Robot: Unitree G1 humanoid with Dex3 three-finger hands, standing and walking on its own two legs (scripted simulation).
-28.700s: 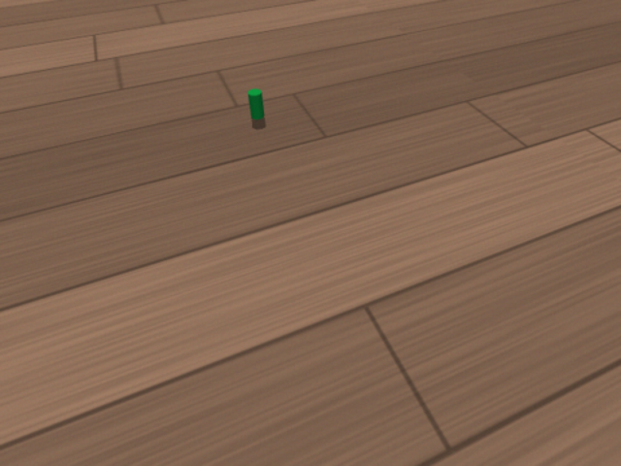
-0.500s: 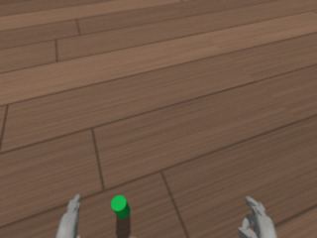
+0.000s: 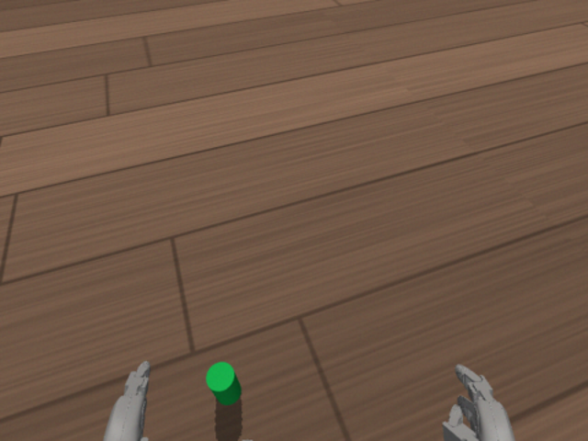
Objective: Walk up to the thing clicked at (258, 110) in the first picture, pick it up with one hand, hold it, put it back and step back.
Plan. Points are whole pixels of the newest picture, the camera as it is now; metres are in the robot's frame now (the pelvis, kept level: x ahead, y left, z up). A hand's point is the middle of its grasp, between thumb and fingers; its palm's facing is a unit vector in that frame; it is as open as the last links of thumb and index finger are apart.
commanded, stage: stand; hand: left
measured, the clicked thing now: (224, 384) +0.38 +0.24 -0.65
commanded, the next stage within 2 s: none
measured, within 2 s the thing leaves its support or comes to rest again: neither
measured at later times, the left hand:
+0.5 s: hand out of the picture +0.11 +0.24 -0.11, palm faces -0.03 -0.94 -0.35, open 7.9 cm
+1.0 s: hand out of the picture +0.04 +0.26 -0.10, palm faces -0.02 -0.94 -0.34, open 7.4 cm
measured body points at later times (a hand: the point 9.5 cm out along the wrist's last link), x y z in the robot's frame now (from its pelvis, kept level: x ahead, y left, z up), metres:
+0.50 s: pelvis +0.00 +0.00 +0.02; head +0.01 +0.01 +0.47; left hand +0.11 +0.28 -0.08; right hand +0.11 -0.28 -0.09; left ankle +0.01 +0.13 -0.69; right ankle -0.01 -0.13 -0.69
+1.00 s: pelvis -0.02 +0.01 +0.05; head -0.02 +0.01 +0.50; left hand +0.04 +0.31 -0.08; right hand +0.05 -0.27 -0.09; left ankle +0.01 +0.13 -0.69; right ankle -0.01 -0.13 -0.69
